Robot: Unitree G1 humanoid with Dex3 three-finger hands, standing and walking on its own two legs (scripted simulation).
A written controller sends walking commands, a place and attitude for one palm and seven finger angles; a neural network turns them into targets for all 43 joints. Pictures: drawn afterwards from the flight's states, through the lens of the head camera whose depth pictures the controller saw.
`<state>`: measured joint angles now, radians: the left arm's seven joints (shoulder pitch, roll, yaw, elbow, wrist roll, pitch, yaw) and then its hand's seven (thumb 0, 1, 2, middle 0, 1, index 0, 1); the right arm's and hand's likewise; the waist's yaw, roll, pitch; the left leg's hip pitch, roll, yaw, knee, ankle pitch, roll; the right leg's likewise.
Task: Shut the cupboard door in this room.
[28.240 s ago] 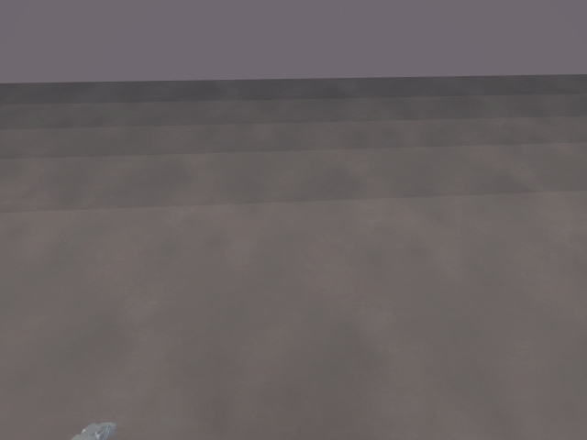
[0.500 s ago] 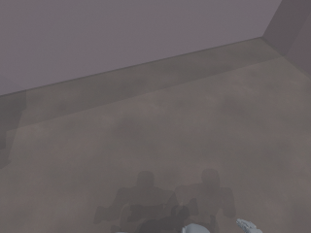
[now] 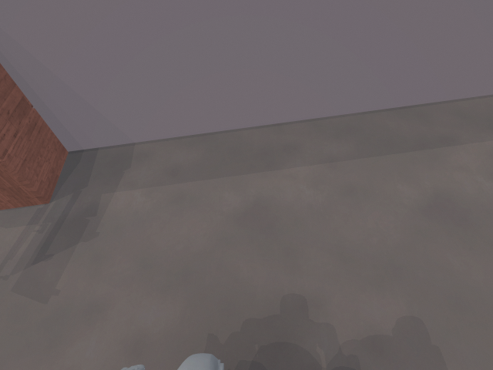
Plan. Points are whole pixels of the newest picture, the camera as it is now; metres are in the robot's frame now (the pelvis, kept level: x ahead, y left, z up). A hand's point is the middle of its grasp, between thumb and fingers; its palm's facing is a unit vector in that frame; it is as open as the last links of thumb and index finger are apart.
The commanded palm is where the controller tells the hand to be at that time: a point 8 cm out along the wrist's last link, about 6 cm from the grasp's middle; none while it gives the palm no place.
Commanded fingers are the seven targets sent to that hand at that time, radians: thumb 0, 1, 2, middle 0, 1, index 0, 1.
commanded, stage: walk to a spot facing it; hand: left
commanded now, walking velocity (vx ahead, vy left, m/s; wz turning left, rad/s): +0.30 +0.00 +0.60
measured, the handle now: out of the picture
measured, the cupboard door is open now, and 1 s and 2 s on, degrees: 77 77 77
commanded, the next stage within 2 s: turn to face it in 1.66 s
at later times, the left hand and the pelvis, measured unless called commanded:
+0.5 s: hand out of the picture +0.04 +0.30 -0.18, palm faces +0.32 -0.92 -0.22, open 7.4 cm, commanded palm none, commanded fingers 0.00 0.90 0.90 -0.20 -0.30 -0.20 -0.30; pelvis +0.11 +0.11 -0.01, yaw +16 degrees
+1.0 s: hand (122, 262) +0.37 +0.33 -0.17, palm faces +0.36 -0.91 -0.21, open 7.3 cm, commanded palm none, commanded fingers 0.00 0.90 0.90 -0.20 -0.30 -0.20 -0.30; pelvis +0.34 +0.13 -0.01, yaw +23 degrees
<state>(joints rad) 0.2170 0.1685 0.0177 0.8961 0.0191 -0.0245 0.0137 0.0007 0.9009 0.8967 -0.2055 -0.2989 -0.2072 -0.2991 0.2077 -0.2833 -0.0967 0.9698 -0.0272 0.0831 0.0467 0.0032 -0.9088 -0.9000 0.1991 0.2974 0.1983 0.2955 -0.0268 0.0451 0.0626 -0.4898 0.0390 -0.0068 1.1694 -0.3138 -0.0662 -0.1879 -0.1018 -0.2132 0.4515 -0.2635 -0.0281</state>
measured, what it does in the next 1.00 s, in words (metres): walks ahead, turning left: left foot, then right foot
